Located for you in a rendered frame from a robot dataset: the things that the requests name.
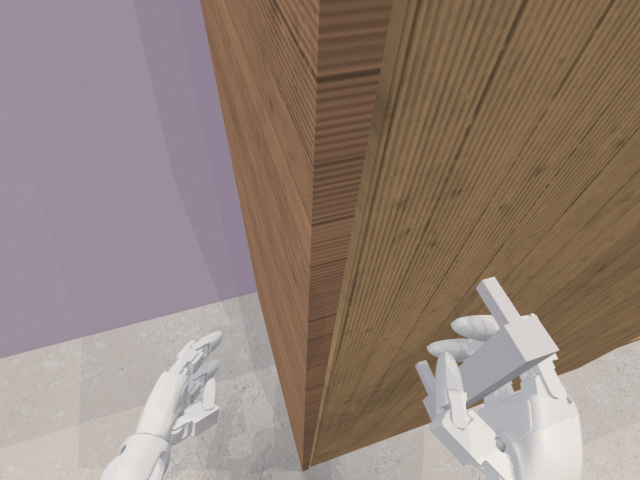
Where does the wardrobe door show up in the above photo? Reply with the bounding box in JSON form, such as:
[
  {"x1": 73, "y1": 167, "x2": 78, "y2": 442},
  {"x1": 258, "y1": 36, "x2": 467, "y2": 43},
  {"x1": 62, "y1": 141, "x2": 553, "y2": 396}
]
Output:
[{"x1": 310, "y1": 0, "x2": 640, "y2": 467}]

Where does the left robot hand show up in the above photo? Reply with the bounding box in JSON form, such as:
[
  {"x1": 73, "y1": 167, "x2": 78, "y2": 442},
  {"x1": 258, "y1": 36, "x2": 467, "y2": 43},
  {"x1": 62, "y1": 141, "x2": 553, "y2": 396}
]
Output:
[{"x1": 134, "y1": 331, "x2": 223, "y2": 450}]

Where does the handle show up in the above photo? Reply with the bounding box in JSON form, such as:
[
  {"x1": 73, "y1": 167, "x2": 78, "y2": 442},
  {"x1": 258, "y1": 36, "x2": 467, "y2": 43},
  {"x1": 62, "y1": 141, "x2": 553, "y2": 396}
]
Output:
[{"x1": 415, "y1": 277, "x2": 559, "y2": 422}]

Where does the robot left forearm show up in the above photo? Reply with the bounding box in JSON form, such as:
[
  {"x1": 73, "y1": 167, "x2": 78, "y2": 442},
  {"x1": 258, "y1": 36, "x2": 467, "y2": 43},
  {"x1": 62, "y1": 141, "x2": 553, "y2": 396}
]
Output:
[{"x1": 101, "y1": 434, "x2": 170, "y2": 480}]

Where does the right robot hand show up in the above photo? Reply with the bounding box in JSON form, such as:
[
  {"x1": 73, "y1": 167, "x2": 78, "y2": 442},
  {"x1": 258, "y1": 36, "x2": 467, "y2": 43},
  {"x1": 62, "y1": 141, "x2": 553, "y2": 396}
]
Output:
[{"x1": 427, "y1": 313, "x2": 583, "y2": 480}]

